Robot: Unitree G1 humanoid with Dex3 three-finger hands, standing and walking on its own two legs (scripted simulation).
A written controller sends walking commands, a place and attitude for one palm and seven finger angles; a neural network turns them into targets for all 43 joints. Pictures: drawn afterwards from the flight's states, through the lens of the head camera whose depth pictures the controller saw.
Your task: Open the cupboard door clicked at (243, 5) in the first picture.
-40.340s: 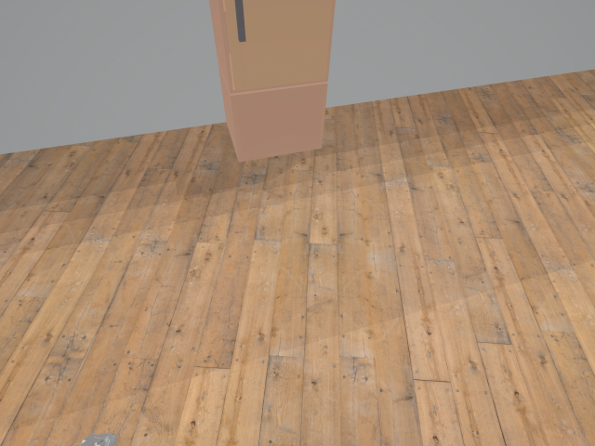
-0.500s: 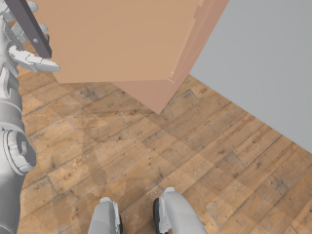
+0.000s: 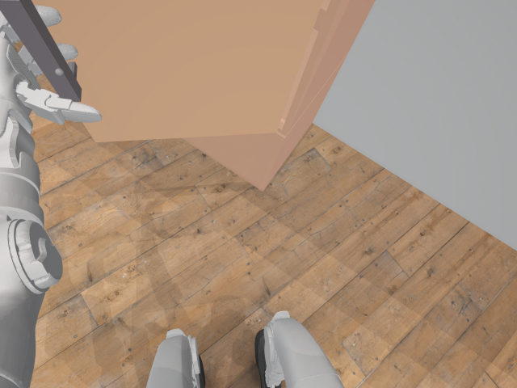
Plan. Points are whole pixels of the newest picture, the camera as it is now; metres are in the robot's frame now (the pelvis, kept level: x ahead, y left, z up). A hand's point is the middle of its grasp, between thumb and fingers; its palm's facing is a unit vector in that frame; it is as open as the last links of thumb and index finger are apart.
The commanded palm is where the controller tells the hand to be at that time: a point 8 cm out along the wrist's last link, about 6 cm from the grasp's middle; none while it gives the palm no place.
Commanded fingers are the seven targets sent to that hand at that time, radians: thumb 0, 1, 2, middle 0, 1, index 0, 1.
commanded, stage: close the thumb around the handle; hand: left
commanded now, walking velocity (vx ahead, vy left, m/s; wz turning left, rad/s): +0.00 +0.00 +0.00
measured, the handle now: (47, 40) +0.61 +0.23 +0.06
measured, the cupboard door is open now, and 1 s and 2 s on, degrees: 42 42 79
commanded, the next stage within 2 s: pull the door open along its arc in 0.80 s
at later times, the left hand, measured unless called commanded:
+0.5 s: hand (62, 70) +0.55 +0.21 +0.07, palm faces +0.03 -1.00 -0.01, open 9.6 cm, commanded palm +0.54 +0.23 +0.06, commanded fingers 0.00 0.68 0.80 -0.38 -1.33 -0.38 -1.33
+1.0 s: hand (63, 69) +0.56 +0.21 +0.07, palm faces +0.02 -1.00 -0.01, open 5.9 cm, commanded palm +0.53 +0.24 +0.06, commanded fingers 0.00 0.90 0.90 -0.40 -1.35 -0.40 -1.35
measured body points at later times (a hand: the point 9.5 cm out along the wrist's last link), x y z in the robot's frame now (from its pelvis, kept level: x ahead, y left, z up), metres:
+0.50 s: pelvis +0.00 +0.00 +0.00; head +0.18 +0.03 +0.41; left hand +0.55 +0.26 +0.07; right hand -0.02 -0.26 -0.10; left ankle +0.00 +0.10 -0.64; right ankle +0.03 -0.13 -0.64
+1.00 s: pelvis +0.01 +0.00 +0.00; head +0.18 +0.03 +0.41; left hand +0.55 +0.26 +0.07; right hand -0.02 -0.26 -0.10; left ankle +0.00 +0.10 -0.64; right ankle +0.03 -0.13 -0.64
